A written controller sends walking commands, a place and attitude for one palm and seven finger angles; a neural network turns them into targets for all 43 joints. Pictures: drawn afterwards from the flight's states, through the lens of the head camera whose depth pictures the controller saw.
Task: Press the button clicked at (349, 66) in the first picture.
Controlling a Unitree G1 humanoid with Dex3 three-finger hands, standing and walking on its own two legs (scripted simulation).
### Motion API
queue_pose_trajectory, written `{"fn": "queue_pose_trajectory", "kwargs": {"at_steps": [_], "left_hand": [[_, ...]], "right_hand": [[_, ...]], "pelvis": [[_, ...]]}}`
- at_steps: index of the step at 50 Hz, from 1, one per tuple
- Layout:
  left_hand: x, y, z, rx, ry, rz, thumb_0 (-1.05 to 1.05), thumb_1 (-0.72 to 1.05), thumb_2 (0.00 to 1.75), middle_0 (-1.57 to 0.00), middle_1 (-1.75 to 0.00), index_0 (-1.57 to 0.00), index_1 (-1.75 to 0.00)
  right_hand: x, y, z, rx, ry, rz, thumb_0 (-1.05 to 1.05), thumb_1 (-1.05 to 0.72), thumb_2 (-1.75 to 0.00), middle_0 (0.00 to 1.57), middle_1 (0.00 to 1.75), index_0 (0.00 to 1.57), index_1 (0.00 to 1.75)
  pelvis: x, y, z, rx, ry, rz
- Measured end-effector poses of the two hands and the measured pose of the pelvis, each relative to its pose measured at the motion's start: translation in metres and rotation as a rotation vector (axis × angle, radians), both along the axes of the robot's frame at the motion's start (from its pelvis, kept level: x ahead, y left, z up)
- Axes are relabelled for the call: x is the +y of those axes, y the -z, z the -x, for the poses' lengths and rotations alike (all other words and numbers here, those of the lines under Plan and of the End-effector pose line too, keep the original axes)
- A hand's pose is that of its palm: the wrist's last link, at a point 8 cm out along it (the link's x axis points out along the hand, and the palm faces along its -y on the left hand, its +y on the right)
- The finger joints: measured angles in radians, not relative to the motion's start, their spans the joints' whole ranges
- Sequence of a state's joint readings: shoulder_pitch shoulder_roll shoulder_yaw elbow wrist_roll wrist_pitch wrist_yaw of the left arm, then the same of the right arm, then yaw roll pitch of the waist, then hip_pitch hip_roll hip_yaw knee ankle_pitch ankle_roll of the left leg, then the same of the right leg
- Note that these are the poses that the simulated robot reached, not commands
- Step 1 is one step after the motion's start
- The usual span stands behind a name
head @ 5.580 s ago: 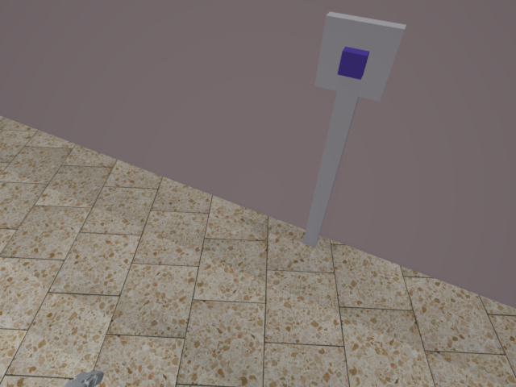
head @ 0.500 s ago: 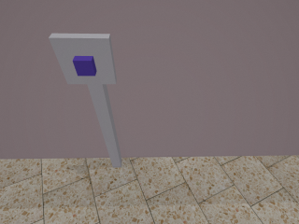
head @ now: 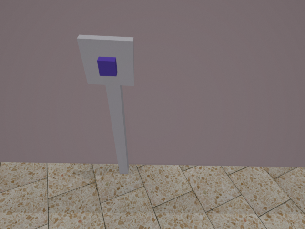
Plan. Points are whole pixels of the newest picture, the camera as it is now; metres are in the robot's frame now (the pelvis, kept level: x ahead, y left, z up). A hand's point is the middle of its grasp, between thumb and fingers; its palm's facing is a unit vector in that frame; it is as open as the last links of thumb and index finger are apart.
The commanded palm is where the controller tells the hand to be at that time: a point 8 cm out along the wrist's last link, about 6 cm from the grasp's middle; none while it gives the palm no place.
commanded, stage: look again from close up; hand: left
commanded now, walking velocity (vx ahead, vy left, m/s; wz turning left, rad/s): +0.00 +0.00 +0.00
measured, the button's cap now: (107, 66) +0.60 +0.20 +0.12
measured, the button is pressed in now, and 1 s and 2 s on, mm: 0 0 0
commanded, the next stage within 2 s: shuffle to correct the standing spot in 0.06 s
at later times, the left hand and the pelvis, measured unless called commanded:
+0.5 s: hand out of the picture -0.02 +0.16 -0.19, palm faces +0.06 -0.99 -0.13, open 7.4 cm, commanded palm none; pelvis +0.04 +0.00 -0.01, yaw +0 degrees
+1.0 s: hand out of the picture +0.11 +0.15 -0.19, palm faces +0.11 -0.99 -0.13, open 7.4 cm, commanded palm none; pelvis +0.14 +0.00 -0.01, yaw +3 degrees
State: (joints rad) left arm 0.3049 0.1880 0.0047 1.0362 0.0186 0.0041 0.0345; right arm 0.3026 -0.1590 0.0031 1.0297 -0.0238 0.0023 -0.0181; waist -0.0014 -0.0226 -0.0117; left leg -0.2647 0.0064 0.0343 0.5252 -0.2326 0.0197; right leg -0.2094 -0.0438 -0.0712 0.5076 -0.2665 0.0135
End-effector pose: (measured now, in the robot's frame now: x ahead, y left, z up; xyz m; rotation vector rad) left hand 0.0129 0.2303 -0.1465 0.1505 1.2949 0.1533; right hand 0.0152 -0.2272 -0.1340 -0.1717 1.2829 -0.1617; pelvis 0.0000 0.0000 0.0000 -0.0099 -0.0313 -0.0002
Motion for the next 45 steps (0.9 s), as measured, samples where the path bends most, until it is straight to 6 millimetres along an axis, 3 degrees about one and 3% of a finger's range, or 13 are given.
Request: {"fn": "queue_pose_trajectory", "kwargs": {"at_steps": [6, 13, 19, 25, 31, 39, 42, 45], "left_hand": [[0.007, -0.001, 0.015, 0.040, -0.002, 0.001, 0.00, 0.91, 0.89, -0.20, -0.30, -0.19, -0.30], [0.000, 0.000, 0.035, 0.108, -0.013, 0.019, 0.00, 0.91, 0.89, -0.20, -0.30, -0.19, -0.30], [-0.012, 0.005, 0.043, 0.156, -0.032, 0.047, 0.00, 0.91, 0.89, -0.20, -0.30, -0.19, -0.30], [-0.023, 0.011, 0.037, 0.189, -0.063, 0.077, 0.00, 0.91, 0.89, -0.20, -0.30, -0.19, -0.30], [-0.024, 0.016, 0.012, 0.223, -0.038, 0.090, 0.00, 0.91, 0.89, -0.20, -0.30, -0.19, -0.30], [-0.025, 0.011, -0.077, 0.029, -0.037, 0.036, 0.00, 0.91, 0.89, -0.20, -0.30, -0.19, -0.30], [-0.023, 0.004, -0.092, -0.024, -0.079, 0.020, 0.00, 0.91, 0.89, -0.20, -0.30, -0.19, -0.30], [-0.025, 0.000, -0.093, 0.006, -0.089, 0.023, 0.00, 0.91, 0.89, -0.20, -0.30, -0.19, -0.30]], "right_hand": [[0.006, -0.001, 0.007, 0.025, -0.004, -0.006, 0.01, -0.92, -0.90, 0.20, 0.30, 0.20, 0.30], [0.009, 0.001, 0.011, 0.062, -0.003, -0.017, 0.01, -0.91, -0.90, 0.20, 0.30, 0.20, 0.30], [0.008, 0.006, 0.007, 0.094, 0.011, -0.024, 0.01, -0.91, -0.90, 0.20, 0.30, 0.20, 0.30], [0.010, 0.008, -0.009, 0.114, 0.015, -0.021, 0.01, -0.91, -0.90, 0.20, 0.30, 0.20, 0.30], [0.014, 0.009, -0.034, 0.090, 0.040, -0.012, 0.01, -0.91, -0.90, 0.20, 0.30, 0.20, 0.30], [0.007, 0.021, -0.041, 0.170, 0.050, -0.056, 0.01, -0.91, -0.90, 0.20, 0.30, 0.20, 0.30], [0.004, 0.017, -0.065, 0.190, 0.009, -0.058, 0.01, -0.91, -0.90, 0.20, 0.30, 0.20, 0.30], [0.002, 0.010, -0.104, 0.139, -0.020, -0.041, 0.02, -0.92, -0.90, 0.20, 0.30, 0.20, 0.30]], "pelvis": [[0.005, -0.001, 0.002, 0.010, 0.000, -0.002], [0.005, -0.002, -0.002, 0.015, 0.000, -0.003], [0.002, 0.001, -0.017, 0.020, 0.001, -0.002], [0.002, 0.006, -0.039, 0.030, -0.004, 0.005], [0.003, 0.009, -0.065, 0.036, 0.021, -0.005], [-0.013, 0.012, -0.094, 0.027, -0.024, -0.002], [-0.013, 0.007, -0.107, 0.027, -0.050, 0.002], [-0.010, 0.001, -0.119, 0.029, -0.059, -0.002]]}}
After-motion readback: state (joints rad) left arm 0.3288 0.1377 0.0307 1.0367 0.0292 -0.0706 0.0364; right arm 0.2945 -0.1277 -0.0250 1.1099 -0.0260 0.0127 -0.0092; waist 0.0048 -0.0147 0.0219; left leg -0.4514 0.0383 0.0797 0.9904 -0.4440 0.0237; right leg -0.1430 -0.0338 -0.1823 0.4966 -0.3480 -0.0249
